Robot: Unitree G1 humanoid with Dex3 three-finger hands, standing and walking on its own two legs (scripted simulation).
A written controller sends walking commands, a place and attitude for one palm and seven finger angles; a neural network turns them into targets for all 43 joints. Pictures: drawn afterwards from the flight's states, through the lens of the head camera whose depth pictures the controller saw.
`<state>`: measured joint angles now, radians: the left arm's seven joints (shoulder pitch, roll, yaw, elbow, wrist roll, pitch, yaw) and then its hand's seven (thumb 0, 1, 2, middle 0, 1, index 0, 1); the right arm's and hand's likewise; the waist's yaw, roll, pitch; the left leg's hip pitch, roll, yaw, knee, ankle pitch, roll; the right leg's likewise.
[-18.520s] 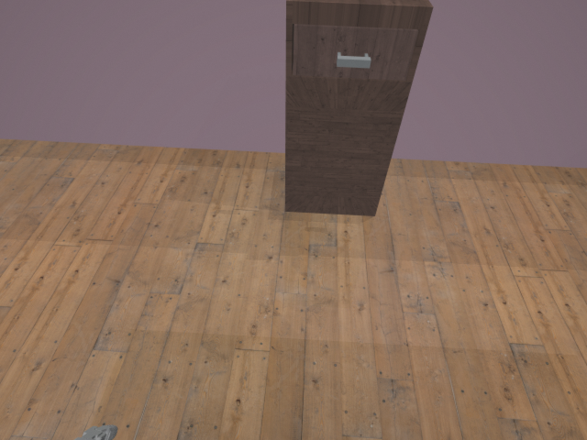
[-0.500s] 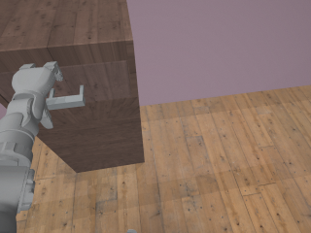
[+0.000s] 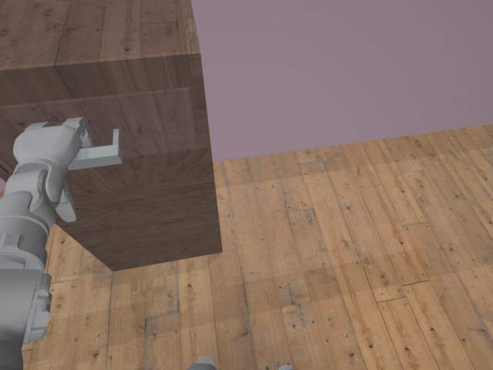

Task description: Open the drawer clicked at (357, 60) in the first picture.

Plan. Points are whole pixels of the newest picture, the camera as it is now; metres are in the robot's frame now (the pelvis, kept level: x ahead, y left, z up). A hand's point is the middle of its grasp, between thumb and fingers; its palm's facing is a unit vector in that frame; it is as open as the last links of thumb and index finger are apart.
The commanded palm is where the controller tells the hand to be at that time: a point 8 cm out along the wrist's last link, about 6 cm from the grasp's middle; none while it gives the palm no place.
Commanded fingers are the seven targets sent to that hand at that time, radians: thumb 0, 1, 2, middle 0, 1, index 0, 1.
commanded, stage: lower the fingers behind the handle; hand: left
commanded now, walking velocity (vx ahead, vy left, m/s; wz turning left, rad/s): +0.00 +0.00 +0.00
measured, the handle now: (91, 147) +0.50 +0.28 +0.02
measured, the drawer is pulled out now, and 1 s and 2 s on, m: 0.00 0.00 0.00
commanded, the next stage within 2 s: close the thumb around the handle in 0.92 s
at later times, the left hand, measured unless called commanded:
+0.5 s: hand (68, 168) +0.45 +0.31 +0.03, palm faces -0.06 -0.02 -1.00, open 13.8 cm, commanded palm +0.45 +0.30 +0.06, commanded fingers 0.00 -0.50 0.30 -0.30 -1.20 -0.30 -1.20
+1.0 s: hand (72, 175) +0.45 +0.31 +0.00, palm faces -0.06 -0.02 -1.00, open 13.8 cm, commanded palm +0.45 +0.29 +0.06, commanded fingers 0.00 -0.50 0.30 -0.30 -1.20 -0.30 -1.20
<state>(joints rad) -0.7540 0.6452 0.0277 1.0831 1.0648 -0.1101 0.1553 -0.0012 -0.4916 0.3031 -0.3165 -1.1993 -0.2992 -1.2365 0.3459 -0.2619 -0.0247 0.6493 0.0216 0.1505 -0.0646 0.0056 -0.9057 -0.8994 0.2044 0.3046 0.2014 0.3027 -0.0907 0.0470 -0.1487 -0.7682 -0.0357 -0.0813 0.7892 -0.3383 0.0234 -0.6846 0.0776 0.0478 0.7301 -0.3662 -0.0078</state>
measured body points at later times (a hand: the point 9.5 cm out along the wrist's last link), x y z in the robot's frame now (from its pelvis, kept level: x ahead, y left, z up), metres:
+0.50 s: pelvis +0.00 +0.01 -0.01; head +0.08 +0.03 +0.43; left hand +0.45 +0.30 +0.08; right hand +0.04 -0.25 -0.13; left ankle +0.01 +0.10 -0.71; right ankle -0.02 -0.12 -0.71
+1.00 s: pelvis -0.01 +0.01 -0.02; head +0.10 +0.02 +0.42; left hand +0.45 +0.31 +0.06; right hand -0.01 -0.26 -0.14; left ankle +0.01 +0.10 -0.71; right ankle -0.02 -0.12 -0.71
